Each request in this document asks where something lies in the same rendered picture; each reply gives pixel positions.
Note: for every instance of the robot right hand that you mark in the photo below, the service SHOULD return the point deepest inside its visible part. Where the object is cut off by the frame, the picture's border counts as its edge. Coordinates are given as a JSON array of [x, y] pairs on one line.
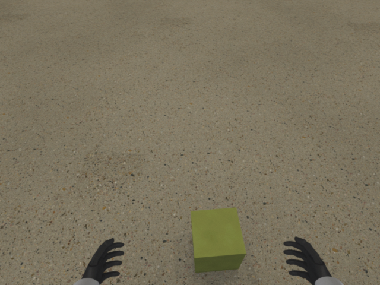
[[312, 263]]

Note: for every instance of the robot left hand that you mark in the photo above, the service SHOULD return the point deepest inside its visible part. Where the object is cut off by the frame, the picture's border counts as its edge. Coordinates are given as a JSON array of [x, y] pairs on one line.
[[98, 264]]

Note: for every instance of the carton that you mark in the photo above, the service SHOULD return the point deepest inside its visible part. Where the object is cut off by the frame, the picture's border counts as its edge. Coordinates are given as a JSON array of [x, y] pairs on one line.
[[217, 240]]

